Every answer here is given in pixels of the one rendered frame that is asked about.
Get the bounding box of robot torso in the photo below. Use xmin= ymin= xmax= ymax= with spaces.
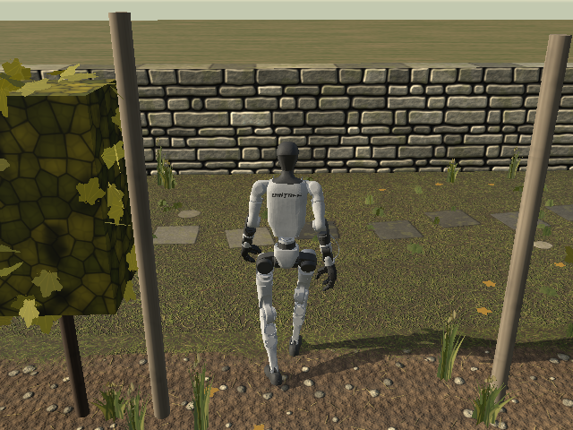
xmin=266 ymin=176 xmax=308 ymax=269

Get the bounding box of robot left forearm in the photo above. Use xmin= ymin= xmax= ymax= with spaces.
xmin=242 ymin=214 xmax=256 ymax=248

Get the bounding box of left robot hand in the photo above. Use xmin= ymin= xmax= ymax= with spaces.
xmin=241 ymin=245 xmax=261 ymax=262

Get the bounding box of left robot upper arm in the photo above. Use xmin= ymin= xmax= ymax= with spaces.
xmin=247 ymin=180 xmax=269 ymax=228

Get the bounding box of right robot upper arm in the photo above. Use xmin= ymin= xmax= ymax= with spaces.
xmin=305 ymin=180 xmax=326 ymax=232

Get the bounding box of right robot hand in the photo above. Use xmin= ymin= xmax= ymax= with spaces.
xmin=316 ymin=264 xmax=337 ymax=291

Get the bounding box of left robot shin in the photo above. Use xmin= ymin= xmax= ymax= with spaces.
xmin=260 ymin=308 xmax=278 ymax=374

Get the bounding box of robot right forearm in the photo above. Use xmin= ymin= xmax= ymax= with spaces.
xmin=317 ymin=219 xmax=335 ymax=266

